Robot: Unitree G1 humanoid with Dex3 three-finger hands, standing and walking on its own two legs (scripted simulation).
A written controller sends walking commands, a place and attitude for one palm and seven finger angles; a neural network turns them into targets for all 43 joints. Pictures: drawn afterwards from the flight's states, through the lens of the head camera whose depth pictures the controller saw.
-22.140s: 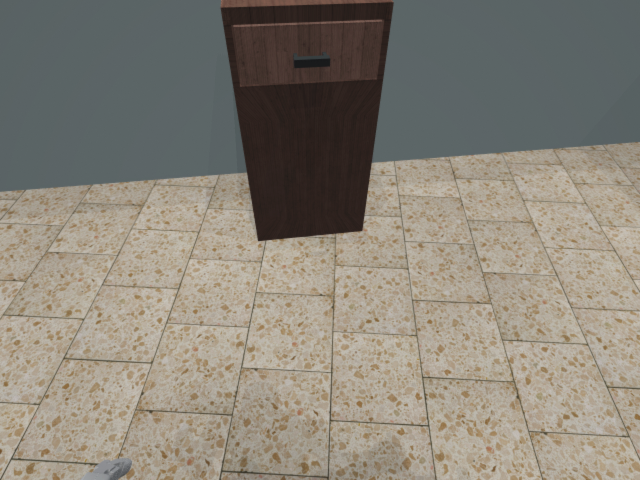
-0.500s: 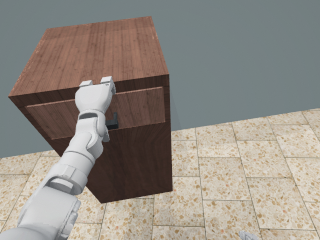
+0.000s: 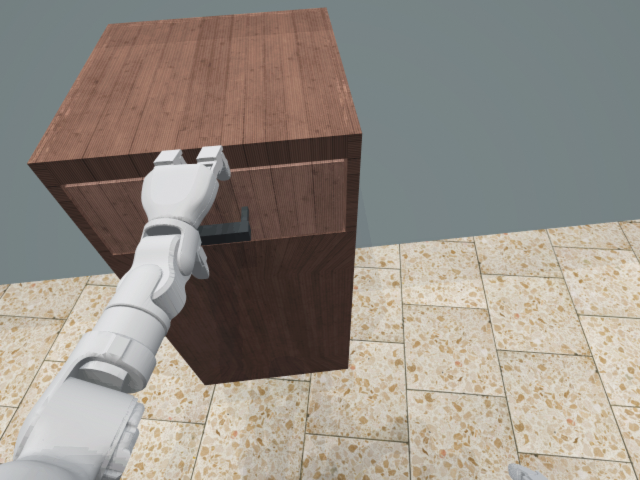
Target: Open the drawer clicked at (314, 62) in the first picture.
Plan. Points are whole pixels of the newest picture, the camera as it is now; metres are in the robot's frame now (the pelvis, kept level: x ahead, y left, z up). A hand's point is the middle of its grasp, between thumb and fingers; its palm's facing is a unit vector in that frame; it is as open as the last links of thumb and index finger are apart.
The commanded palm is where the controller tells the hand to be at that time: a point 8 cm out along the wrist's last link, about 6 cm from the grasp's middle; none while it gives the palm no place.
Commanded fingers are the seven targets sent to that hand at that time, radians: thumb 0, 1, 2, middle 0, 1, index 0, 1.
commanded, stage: lift the fingers back up to retry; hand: left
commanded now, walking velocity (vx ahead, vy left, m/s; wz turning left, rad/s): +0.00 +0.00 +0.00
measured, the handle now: (218, 224) +0.48 +0.19 +0.02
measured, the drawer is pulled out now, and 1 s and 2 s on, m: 0.00 0.00 0.00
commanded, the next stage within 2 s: re-aim the fingers above the handle in 0.10 s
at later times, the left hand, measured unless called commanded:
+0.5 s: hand (195, 238) +0.41 +0.20 +0.06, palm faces +0.00 -0.04 -1.00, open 13.8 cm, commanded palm +0.41 +0.20 +0.14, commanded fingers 0.00 -0.50 0.30 -0.30 -1.20 -0.30 -1.20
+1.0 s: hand (197, 240) +0.41 +0.19 +0.06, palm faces -0.09 -0.05 -0.99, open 13.8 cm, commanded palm +0.40 +0.20 +0.13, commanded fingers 0.00 -0.50 0.30 -0.30 -1.20 -0.30 -1.20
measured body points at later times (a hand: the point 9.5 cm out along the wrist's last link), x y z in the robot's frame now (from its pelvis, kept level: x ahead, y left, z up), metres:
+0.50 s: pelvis +0.00 +0.00 +0.00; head +0.04 -0.02 +0.45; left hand +0.41 +0.20 +0.12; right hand +0.10 -0.27 -0.12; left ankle -0.01 +0.09 -0.72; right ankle -0.02 -0.10 -0.72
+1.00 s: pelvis +0.00 -0.01 +0.00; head +0.03 -0.03 +0.45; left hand +0.41 +0.19 +0.11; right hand +0.12 -0.27 -0.12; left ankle -0.01 +0.09 -0.72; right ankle -0.02 -0.10 -0.72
